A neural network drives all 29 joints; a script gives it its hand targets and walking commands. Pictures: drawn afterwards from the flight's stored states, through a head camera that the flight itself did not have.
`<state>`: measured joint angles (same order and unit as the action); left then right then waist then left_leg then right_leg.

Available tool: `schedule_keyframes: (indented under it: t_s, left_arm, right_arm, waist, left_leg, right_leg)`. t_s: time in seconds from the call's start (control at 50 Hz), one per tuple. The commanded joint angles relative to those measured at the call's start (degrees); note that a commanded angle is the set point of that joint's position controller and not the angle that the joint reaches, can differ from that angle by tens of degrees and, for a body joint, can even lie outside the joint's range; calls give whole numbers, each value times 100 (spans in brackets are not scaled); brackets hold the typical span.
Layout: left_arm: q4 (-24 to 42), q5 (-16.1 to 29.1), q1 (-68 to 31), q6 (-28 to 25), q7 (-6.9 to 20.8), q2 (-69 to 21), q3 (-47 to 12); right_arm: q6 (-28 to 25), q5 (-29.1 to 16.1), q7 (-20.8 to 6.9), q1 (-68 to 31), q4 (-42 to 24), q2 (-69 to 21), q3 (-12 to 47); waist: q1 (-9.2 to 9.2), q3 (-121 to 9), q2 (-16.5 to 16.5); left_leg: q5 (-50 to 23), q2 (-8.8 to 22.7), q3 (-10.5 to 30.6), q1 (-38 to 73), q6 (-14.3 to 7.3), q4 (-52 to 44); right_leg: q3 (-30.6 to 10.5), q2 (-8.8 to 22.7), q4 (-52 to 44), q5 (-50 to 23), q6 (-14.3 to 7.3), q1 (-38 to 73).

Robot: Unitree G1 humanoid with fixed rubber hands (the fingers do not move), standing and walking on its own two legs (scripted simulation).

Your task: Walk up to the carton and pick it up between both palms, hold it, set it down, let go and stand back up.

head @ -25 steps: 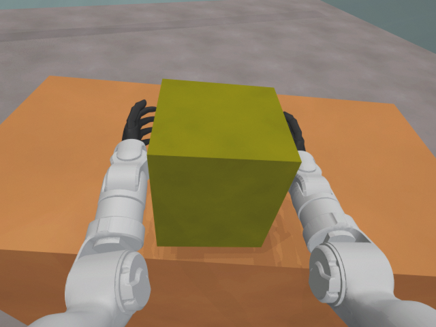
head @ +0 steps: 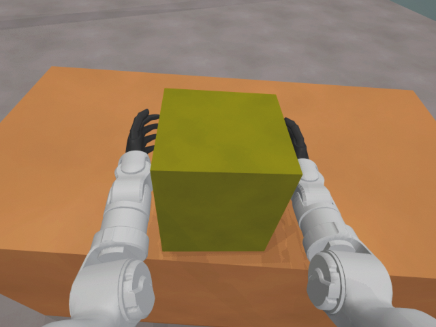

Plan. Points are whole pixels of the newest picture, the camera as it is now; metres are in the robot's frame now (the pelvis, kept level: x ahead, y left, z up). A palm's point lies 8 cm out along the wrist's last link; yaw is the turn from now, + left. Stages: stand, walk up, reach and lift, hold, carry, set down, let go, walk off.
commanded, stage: set down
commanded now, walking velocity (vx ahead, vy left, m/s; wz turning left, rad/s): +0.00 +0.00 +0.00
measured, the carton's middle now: (217, 175) +0.38 +0.03 +0.06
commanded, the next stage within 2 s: none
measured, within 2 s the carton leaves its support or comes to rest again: rests again in 0.58 s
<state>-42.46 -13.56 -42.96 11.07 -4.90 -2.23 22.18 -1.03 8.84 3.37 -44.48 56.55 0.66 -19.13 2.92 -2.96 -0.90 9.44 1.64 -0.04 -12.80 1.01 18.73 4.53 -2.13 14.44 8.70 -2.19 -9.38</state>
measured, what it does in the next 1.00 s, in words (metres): stands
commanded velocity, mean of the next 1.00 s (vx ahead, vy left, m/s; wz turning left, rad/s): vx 0.00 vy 0.00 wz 0.00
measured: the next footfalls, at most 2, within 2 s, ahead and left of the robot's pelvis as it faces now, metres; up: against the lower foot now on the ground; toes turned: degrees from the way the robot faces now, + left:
none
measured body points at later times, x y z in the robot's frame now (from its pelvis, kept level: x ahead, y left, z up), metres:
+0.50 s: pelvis +0.00 +0.01 +0.00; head +0.01 +0.02 +0.45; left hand +0.40 +0.18 +0.10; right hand +0.42 -0.12 +0.09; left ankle +0.00 +0.13 -0.75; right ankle -0.02 -0.09 -0.75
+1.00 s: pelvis -0.01 +0.00 +0.00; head +0.01 +0.02 +0.45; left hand +0.39 +0.18 +0.08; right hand +0.41 -0.12 +0.08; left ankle +0.00 +0.13 -0.75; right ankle -0.02 -0.09 -0.75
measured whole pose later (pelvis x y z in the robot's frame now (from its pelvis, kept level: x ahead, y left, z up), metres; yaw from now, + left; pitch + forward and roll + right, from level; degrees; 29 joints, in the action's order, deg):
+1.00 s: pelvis -0.01 +0.00 +0.00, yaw -1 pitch +4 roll +0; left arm -45.5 -18.3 -40.9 4.4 -3.6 -4.1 25.3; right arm -6.4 18.8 -1.1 -42.7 56.7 -2.4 -30.5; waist 4.1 -2.9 -2.6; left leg 8.4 1.3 -1.1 -13.6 0.7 17.9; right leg 3.6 -1.6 16.1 8.6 -2.0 -11.6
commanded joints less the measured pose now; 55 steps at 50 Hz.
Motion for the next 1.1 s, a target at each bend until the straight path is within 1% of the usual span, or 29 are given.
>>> schedule_keyframes:
  t_s: [0.0,0.14,0.22,0.28,0.3,0.32,0.34,0.38,0.4,0.42,0.44,0.48,0.52,0.56,0.58,0.64,0.68,0.7,0.74,0.76,0.82,0.86,0.88,0.92,0.96,0.98,1.0,1.02,1.08]
  left_arm:
    - [611,219,-3768,-243,563,-3371,-1994]
    - [662,267,-3694,-372,442,-3543,-2234]
    - [607,256,-3700,-444,390,-3594,-2256]
    - [500,210,-3678,-473,389,-3583,-2180]
    - [743,233,-3712,-480,373,-3596,-2240]
    - [742,224,-3712,-474,363,-3592,-2245]
    - [647,198,-3666,-446,372,-3527,-2172]
    - [554,124,-3718,-428,405,-3436,-1999]
    - [556,105,-3749,-438,411,-3423,-1965]
    - [532,94,-3689,-442,412,-3428,-1951]
    - [446,61,-3634,-444,426,-3390,-1915]
    - [395,-17,-3644,-474,457,-3344,-1827]
    - [297,-88,-3570,-510,487,-3309,-1722]
    - [292,-135,-3632,-561,496,-3254,-1632]
    - [248,-143,-3615,-584,500,-3232,-1593]
    - [153,-231,-3625,-618,504,-3159,-1476]
    - [128,-286,-3587,-651,501,-3066,-1374]
    - [112,-302,-3562,-649,507,-3061,-1354]
    - [160,-297,-3597,-694,504,-3082,-1373]
    - [105,-315,-3508,-702,505,-3080,-1347]
    - [129,-362,-3490,-753,505,-3069,-1330]
    - [71,-410,-3407,-741,517,-3027,-1290]
    - [119,-420,-3424,-755,518,-3004,-1266]
    - [66,-454,-3378,-772,537,-2991,-1202]
    - [12,-494,-3268,-760,552,-2959,-1141]
    - [38,-520,-3198,-758,559,-2940,-1105]
    - [65,-518,-3188,-769,565,-2945,-1131]
    - [56,-546,-3142,-774,569,-2903,-1084]
    - [8,-600,-3024,-778,596,-2876,-1014]
  right_arm:
    - [-635,-55,-629,-4723,-1445,-3121,1573]
    - [-753,-165,-650,-4627,-1464,-3074,1699]
    - [-782,-186,-677,-4592,-1404,-3056,1688]
    - [-778,-149,-703,-4535,-1299,-3019,1604]
    - [-790,-194,-729,-4540,-1389,-3071,1685]
    - [-796,-210,-743,-4543,-1388,-3052,1701]
    - [-771,-187,-746,-4535,-1356,-3019,1667]
    - [-736,-97,-779,-4536,-1303,-3042,1561]
    - [-733,-44,-804,-4503,-1247,-3044,1494]
    - [-759,-20,-822,-4482,-1253,-3028,1463]
    - [-779,42,-825,-4486,-1245,-3010,1403]
    - [-797,135,-828,-4379,-1101,-2994,1234]
    - [-841,247,-844,-4330,-1049,-2985,1122]
    - [-863,370,-876,-4272,-974,-2969,951]
    - [-895,424,-896,-4296,-1019,-2963,912]
    - [-913,612,-955,-4281,-987,-2941,733]
    - [-898,713,-982,-4105,-842,-2975,660]
    - [-894,767,-990,-4048,-792,-2960,592]
    - [-935,875,-1011,-4019,-803,-2956,475]
    - [-949,909,-1019,-3991,-795,-2954,467]
    - [-980,978,-1034,-3895,-767,-2945,387]
    - [-966,1012,-1034,-3778,-673,-2921,314]
    - [-973,1035,-1034,-3746,-670,-2919,288]
    - [-975,1096,-1036,-3713,-657,-2920,232]
    - [-960,1121,-1048,-3608,-604,-2893,189]
    - [-963,1131,-1054,-3534,-612,-2884,188]
    - [-985,1135,-1051,-3530,-622,-2868,166]
    - [-983,1139,-1054,-3473,-603,-2854,162]
    - [-986,1172,-1046,-3394,-640,-2864,162]
  waist:
    - [-34,-3834,82]
    - [-29,-3945,192]
    - [-13,-3942,220]
    - [-2,-3817,207]
    - [24,-4001,178]
    - [37,-4040,229]
    - [29,-3899,130]
    - [84,-3739,31]
    - [87,-3741,30]
    - [94,-3762,56]
    - [93,-3728,32]
    - [54,-3560,118]
    - [57,-3502,108]
    - [47,-3448,88]
    - [92,-3496,93]
    - [123,-3424,96]
    - [126,-3286,67]
    - [93,-3247,89]
    - [87,-3353,163]
    - [82,-3347,75]
    - [69,-3312,137]
    - [24,-3143,155]
    - [46,-3116,172]
    - [36,-3036,79]
    - [41,-2860,89]
    - [50,-2852,83]
    - [19,-2867,114]
    - [50,-2799,143]
    - [38,-2669,108]
  left_leg:
    - [-2563,-207,-309,842,210,213]
    - [-2833,-142,-241,1023,269,341]
    - [-2804,-118,-229,1056,275,354]
    - [-2654,-107,-245,1030,264,312]
    - [-2879,-84,-220,1180,285,345]
    - [-3023,-80,-213,1270,305,408]
    - [-2867,-83,-222,1215,272,376]
    - [-2480,-91,-262,996,194,251]
    - [-2364,-88,-281,941,180,202]
    - [-2421,-79,-298,973,189,210]
    - [-2361,-91,-322,964,177,200]
    - [-2278,-110,-353,917,196,156]
    - [-2188,-110,-388,879,176,114]
    - [-2015,-109,-421,843,165,47]
    - [-2016,-105,-435,824,158,51]
    - [-1817,-106,-502,732,132,-16]
    - [-1629,-111,-539,661,81,-75]
    - [-1565,-107,-552,651,82,-108]
    - [-1608,-106,-570,680,116,-95]
    - [-1663,-105,-573,722,100,-75]
    - [-1755,-94,-579,777,132,-47]
    - [-1728,-99,-583,813,129,-46]
    - [-1701,-102,-598,768,125,-63]
    - [-1638,-108,-603,726,102,-81]
    - [-1579,-102,-606,711,96,-121]
    - [-1609,-112,-622,712,81,-124]
    - [-1706,-109,-620,740,103,-98]
    - [-1681,-123,-623,748,100,-99]
    - [-1596,-139,-649,635,60,-131]
  right_leg:
    - [-24,70,512,-3576,445,1745]
    - [-6,23,459,-3350,350,1431]
    - [-15,18,416,-3150,315,1300]
    - [-26,23,366,-2924,300,1215]
    - [2,4,406,-3028,309,1161]
    - [-9,9,401,-3088,300,1077]
    - [-22,15,347,-2931,305,1050]
    - [-36,48,332,-2658,326,1085]
    - [-27,63,335,-2549,329,1096]
    - [-23,64,347,-2604,323,1094]
    - [-25,70,330,-2582,330,1094]
    - [-31,98,320,-2578,341,1128]
    - [-22,109,323,-2546,352,1169]
    - [-9,117,264,-2258,332,1127]
    - [-3,124,273,-2230,326,1127]
    - [9,137,259,-1917,322,1095]
    - [-18,180,251,-1792,332,1116]
    - [-10,186,251,-1750,333,1111]
    - [17,179,263,-1693,331,1038]
    - [24,164,252,-1734,340,1038]
    - [42,152,265,-1711,335,989]
    - [52,163,237,-1633,336,933]
    - [48,171,236,-1592,336,935]
    - [54,168,237,-1576,366,976]
    - [54,172,238,-1518,370,975]
    - [49,182,237,-1557,383,1002]
    - [63,170,263,-1678,390,992]
    - [48,180,247,-1603,382,988]
    - [28,197,276,-1714,420,1085]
